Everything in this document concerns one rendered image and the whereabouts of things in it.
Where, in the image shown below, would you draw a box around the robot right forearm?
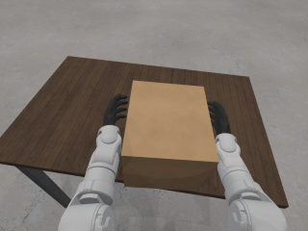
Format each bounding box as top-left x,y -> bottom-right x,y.
215,133 -> 289,231

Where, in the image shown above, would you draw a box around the robot left upper arm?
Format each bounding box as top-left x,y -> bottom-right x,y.
59,203 -> 115,231

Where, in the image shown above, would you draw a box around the robot left forearm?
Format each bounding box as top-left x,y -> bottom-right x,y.
58,125 -> 122,231

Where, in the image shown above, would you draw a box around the robot right upper arm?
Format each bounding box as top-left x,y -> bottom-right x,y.
227,198 -> 288,231

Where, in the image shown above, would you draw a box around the carton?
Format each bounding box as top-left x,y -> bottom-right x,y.
120,80 -> 219,192

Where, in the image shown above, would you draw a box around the left robot hand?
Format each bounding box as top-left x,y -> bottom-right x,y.
102,93 -> 128,126

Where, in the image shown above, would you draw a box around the right robot hand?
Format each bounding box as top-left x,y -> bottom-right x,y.
207,101 -> 231,135

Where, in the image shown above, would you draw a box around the table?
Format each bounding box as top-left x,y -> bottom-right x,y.
0,56 -> 289,209

